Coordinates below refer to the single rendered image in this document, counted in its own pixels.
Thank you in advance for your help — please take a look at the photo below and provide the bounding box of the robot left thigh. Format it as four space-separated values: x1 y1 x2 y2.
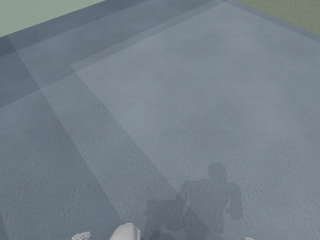
109 224 141 240

